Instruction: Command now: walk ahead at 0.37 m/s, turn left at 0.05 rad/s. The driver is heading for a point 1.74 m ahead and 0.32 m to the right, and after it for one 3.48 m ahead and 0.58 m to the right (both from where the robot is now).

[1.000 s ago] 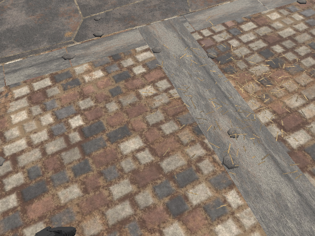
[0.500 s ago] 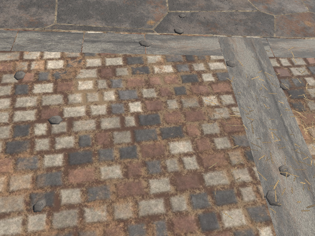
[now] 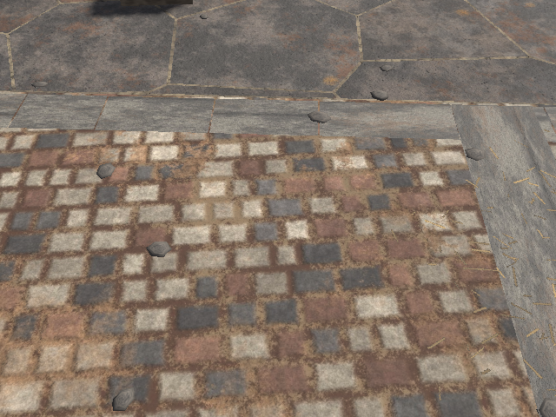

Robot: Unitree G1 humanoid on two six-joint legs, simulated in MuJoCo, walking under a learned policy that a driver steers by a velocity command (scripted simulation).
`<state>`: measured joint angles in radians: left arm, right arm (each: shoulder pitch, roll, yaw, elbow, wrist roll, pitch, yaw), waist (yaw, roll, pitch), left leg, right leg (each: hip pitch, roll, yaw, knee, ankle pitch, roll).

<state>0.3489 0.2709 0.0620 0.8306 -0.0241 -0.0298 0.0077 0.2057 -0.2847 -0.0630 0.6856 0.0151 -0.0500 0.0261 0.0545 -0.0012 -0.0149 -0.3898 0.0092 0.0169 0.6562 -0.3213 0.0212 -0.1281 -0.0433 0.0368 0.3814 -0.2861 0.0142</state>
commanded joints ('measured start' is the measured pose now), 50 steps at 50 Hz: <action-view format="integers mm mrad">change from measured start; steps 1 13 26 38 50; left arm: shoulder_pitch -79 -201 -325 -146 42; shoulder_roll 172 74 122 118 191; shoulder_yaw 37 8 17 16 28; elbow -71 -129 -198 -78 19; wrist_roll -9 15 9 24 2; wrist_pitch -12 -57 -75 -89 -38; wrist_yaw -10 -32 -67 -38 -13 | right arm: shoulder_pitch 13 170 242 114 -251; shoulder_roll -55 -107 -180 -68 -60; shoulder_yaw -19 -19 -40 -2 14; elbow -48 1 100 24 -89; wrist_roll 6 -13 2 -10 2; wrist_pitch -19 -46 -5 -14 -49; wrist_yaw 4 -16 -43 -40 13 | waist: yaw -67 -82 -33 -83 31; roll -131 72 120 -55 -49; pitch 19 70 3 20 86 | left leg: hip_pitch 227 360 496 -222 -257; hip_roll -50 196 223 146 70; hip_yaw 64 -237 -91 -94 -39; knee -155 -526 -273 422 -132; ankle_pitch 120 270 870 92 333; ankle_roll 6 191 118 -29 3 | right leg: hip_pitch -182 -667 -299 -93 164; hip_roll -153 -75 72 -168 -200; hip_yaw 140 -4 -97 173 73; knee -110 575 125 -257 -171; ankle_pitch -87 183 230 264 359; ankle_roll -179 -25 -113 -288 -209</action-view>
